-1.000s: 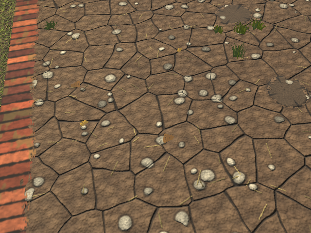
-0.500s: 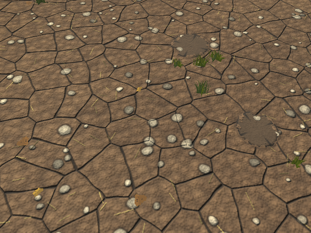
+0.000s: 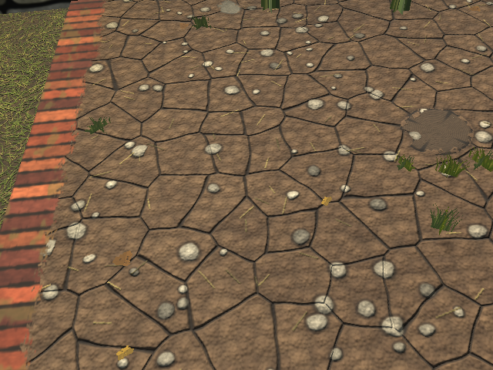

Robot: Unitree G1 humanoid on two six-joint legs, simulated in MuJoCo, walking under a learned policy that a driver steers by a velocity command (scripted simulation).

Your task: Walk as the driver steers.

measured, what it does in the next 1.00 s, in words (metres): walks ahead, turning right: left foot, then right foot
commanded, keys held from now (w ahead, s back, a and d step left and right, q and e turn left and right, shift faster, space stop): w+e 0.28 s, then e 0.72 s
